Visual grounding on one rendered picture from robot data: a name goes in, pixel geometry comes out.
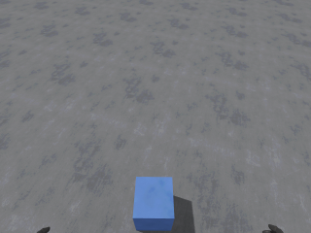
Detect carton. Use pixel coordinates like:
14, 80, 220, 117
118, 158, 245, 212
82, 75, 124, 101
132, 177, 175, 231

